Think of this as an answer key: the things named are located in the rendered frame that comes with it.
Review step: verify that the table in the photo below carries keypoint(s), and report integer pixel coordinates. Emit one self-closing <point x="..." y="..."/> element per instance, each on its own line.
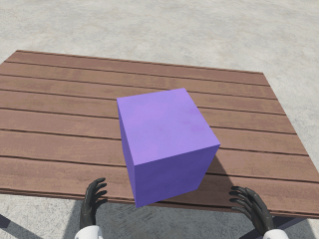
<point x="60" y="131"/>

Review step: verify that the right robot forearm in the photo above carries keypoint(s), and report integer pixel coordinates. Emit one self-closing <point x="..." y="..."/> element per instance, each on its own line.
<point x="275" y="234"/>

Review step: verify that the right robot hand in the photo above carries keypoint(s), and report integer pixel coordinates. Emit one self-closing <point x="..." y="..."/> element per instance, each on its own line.
<point x="254" y="208"/>

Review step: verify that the left robot forearm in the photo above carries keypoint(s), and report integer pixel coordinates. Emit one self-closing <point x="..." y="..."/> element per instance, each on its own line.
<point x="90" y="232"/>

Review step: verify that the carton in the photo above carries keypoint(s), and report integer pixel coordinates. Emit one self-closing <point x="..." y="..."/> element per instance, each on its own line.
<point x="167" y="144"/>

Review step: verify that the left robot hand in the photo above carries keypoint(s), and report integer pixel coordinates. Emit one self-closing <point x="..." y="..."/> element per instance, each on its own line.
<point x="89" y="206"/>

